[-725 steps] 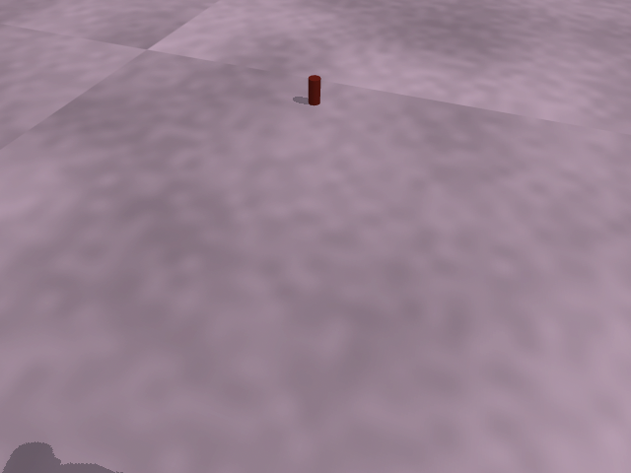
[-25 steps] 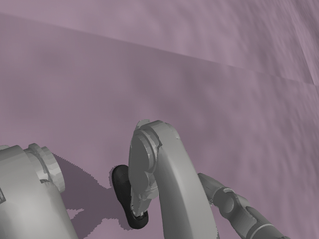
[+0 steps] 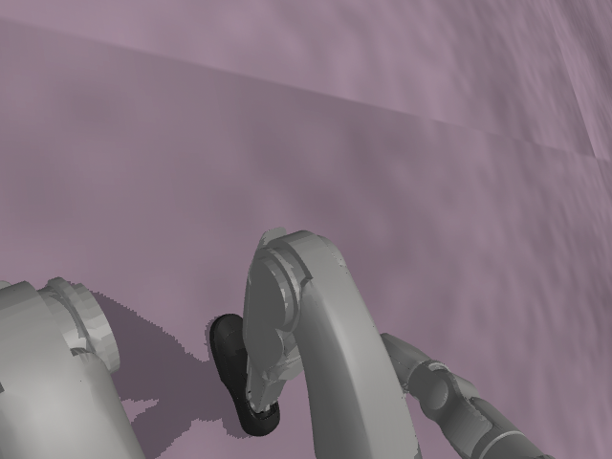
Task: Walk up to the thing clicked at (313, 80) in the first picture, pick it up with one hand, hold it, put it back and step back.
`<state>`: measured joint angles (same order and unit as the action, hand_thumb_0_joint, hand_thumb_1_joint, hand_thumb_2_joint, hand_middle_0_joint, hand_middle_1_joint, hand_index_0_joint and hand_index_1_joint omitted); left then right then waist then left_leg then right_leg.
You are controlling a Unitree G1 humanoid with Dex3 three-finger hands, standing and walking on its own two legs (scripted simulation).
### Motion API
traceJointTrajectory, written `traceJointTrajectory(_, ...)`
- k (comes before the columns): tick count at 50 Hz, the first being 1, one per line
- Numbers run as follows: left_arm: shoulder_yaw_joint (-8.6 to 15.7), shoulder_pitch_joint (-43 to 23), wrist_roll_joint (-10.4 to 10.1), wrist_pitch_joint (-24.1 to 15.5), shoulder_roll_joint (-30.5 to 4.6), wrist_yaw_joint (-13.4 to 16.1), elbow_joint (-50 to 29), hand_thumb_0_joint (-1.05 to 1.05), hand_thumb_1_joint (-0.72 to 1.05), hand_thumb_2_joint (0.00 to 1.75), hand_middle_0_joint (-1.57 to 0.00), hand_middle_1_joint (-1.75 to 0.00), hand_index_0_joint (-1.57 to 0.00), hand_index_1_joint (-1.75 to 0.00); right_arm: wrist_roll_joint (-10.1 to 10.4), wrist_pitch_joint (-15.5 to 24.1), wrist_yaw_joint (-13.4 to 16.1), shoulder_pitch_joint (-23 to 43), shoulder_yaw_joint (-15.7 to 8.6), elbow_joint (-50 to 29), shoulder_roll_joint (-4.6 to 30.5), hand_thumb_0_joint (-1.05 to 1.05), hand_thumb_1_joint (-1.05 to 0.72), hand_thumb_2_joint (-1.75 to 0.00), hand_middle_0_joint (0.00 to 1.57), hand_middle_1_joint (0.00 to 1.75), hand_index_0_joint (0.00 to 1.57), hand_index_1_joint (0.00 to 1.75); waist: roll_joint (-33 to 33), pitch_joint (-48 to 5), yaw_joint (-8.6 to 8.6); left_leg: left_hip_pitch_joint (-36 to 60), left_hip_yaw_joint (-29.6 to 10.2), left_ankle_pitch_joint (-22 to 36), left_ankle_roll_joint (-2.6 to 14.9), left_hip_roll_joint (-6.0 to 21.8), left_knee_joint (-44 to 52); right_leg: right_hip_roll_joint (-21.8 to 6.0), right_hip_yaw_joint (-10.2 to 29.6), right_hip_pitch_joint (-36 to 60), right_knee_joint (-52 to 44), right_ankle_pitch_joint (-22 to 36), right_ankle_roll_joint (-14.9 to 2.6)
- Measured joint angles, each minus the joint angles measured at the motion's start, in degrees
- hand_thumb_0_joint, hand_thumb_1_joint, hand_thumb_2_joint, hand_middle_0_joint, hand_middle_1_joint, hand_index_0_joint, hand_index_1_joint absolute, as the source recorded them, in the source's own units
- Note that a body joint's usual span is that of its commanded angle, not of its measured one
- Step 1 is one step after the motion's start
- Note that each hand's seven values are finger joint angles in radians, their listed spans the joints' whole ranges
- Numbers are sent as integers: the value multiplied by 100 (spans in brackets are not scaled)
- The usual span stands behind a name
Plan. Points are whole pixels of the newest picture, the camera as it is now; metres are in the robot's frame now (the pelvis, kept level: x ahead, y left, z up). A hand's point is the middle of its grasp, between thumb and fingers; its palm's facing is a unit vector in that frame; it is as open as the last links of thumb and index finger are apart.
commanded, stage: settle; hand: left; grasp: from the side
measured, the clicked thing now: out of the picture +0.42 +0.32 -0.20
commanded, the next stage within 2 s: lift in 1.76 s
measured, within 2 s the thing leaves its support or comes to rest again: leaves its support in 0.06 s
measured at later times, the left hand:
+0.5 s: hand out of the picture +0.39 +0.35 -0.09, palm faces +0.45 -0.89 -0.01, open 10.2 cm
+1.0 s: hand out of the picture +0.38 +0.35 +0.00, palm faces +0.45 -0.89 -0.06, open 10.2 cm
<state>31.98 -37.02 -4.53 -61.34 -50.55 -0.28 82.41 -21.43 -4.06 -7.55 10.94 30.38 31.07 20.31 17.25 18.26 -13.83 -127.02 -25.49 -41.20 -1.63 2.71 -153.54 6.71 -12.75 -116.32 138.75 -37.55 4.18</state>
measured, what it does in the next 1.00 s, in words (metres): stands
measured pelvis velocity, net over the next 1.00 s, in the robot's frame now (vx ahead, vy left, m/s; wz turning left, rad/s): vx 0.02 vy -0.02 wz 0.15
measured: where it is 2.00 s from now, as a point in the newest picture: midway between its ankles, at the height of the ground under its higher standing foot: (171, 441)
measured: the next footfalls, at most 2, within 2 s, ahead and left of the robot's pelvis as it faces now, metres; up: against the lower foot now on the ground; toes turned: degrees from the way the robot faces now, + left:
none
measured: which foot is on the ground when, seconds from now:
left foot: down 0.00-1.00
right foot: down 0.00-1.00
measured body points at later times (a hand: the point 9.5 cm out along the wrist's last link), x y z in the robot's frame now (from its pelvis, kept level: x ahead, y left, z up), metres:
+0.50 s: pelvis +0.01 -0.01 +0.02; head +0.19 +0.18 +0.38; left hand +0.36 +0.40 -0.08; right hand +0.20 -0.24 -0.04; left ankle +0.08 +0.13 -0.25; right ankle +0.14 -0.13 -0.25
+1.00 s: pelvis +0.02 -0.02 +0.05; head +0.21 +0.10 +0.44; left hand +0.36 +0.39 +0.01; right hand +0.22 -0.25 -0.05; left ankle +0.08 +0.13 -0.25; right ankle +0.14 -0.14 -0.25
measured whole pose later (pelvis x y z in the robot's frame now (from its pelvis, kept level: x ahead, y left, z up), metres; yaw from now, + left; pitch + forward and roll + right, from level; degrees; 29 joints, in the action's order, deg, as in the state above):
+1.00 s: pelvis +0.02 -0.02 +0.05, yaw +9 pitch +28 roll -9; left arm 28.3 -30.9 -9.2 -36.3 -30.8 -10.5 49.6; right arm -6.8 -4.6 -4.9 -1.1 7.7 35.7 16.6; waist 3.2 -1.8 -6.7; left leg -128.9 -13.1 -39.5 -2.9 2.9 -139.2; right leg 0.9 -5.1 -122.0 134.4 -41.1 2.5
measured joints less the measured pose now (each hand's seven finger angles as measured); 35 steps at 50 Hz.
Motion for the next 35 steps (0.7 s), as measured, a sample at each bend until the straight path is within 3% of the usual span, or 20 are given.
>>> traceJointTrajectory(7, 136, 115, -17, 227, 220, -35, -512, -5, -33, 94, -64, -102, -68, -105, 73, -25, -5, -129, -185, 27, -22, -1, -90, -90, 20, 30, 21, 30, -65, -111, 53, -30, 69, 39, 0, 1, 71, -46, 34, -33, -19, -1, -7)
traceJointTrajectory(13, 38, 236, -57, 540, 419, -150, -1117, -5, -34, 96, -65, -102, -69, -105, 215, -26, -28, -324, -471, 95, -37, -1, -90, -90, 21, 30, 21, 30, -238, -335, 132, -108, 201, 74, 16, -2, 177, -112, 107, -108, -39, -32, -29)
traceJointTrajectory(25, -317, 566, -269, 1482, 1110, -488, -2472, -5, -37, 99, -65, -102, -70, -105, 762, -63, -14, -812, -1221, 200, -177, 0, -90, -90, 21, 30, 21, 30, -724, -1082, 425, -265, 575, 161, 35, -8, 542, -296, 320, -302, -141, -134, -114)
traceJointTrajectory(35, -486, 755, -371, 2118, 1595, -674, -3072, -5, -37, 101, -66, -102, -70, -105, 1174, -89, 85, -1028, -1747, 269, -341, 0, -89, -89, 20, 30, 21, 30, -1103, -1591, 629, -302, 934, 223, 23, 4, 953, -444, 549, -451, -282, -212, -141)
